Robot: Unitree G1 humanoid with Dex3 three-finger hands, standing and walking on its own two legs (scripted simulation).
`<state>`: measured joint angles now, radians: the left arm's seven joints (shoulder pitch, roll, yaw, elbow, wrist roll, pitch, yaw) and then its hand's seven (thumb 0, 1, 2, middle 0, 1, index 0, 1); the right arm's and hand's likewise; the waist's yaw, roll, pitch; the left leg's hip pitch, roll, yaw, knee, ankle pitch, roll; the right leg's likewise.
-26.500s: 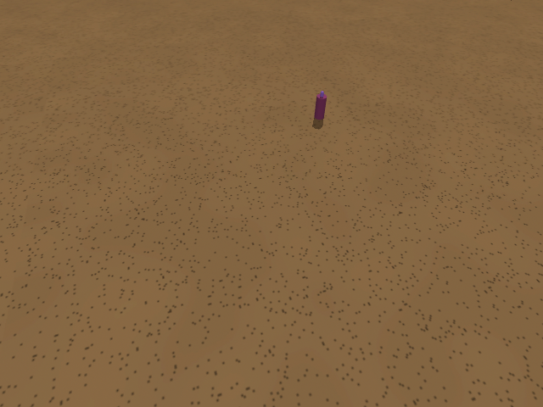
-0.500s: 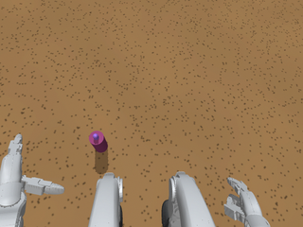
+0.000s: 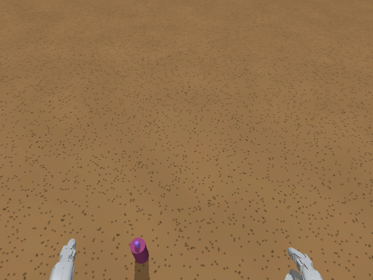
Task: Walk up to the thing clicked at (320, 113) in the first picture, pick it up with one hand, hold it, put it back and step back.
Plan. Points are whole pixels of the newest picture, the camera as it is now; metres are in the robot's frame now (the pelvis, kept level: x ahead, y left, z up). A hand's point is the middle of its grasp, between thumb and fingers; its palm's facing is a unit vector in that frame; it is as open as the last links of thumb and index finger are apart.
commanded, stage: home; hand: left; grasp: from the side
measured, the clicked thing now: (139, 249) +0.41 +0.19 -0.61
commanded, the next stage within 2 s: stand in 1.76 s
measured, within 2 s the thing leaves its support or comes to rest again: neither
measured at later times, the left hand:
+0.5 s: hand out of the picture +0.17 +0.18 -0.04, palm faces +0.12 -0.95 -0.29, open 17.4 cm
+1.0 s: hand out of the picture +0.16 +0.17 -0.04, palm faces +0.11 -0.95 -0.29, open 17.4 cm
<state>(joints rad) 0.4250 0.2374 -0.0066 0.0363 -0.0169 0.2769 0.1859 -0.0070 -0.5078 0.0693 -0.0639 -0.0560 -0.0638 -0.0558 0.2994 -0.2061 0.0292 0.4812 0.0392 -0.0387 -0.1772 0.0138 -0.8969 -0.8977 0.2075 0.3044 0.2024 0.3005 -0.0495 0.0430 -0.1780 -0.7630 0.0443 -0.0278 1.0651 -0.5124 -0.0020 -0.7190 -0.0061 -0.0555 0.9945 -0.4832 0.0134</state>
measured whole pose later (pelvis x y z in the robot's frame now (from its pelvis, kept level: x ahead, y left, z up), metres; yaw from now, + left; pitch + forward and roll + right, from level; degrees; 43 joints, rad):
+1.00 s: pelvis +0.00 -0.01 +0.02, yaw +1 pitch +7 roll -2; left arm 0.46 0.20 -0.01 0.03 0.00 0.25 0.14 -0.01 -0.53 0.05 -0.06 -0.05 -0.06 -0.05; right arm 0.27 -0.21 0.03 0.52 0.01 -0.13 -0.17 0.02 -0.90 -0.90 0.21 0.30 0.20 0.30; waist -0.02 0.03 -0.11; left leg -0.61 0.04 -0.03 0.95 -0.46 -0.02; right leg -0.58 -0.01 -0.06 0.90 -0.45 0.00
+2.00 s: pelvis +0.01 -0.01 +0.02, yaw +1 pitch +8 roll -2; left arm 0.46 0.20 -0.01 0.02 0.00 0.25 0.13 -0.01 -0.41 0.17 -0.12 -0.14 -0.12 -0.14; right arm 0.27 -0.20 0.03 0.52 0.00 -0.14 -0.17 0.02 -0.90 -0.90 0.21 0.30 0.20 0.30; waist -0.02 0.03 -0.10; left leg -0.61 0.04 -0.03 0.94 -0.47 -0.01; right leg -0.57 -0.01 -0.06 0.88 -0.45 0.01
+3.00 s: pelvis -0.02 +0.00 +0.07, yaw +2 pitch -4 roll +0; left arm 0.18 0.32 0.00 1.11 0.03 -0.01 0.02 0.01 0.91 0.90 -0.21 -0.30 -0.21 -0.30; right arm 0.15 -0.31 -0.02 1.11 -0.03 0.00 0.00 0.01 -0.90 -0.90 0.21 0.30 0.20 0.30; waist 0.01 0.01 0.05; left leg -0.15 -0.01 -0.01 0.39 -0.17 0.00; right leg -0.14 -0.04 -0.05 0.40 -0.19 0.02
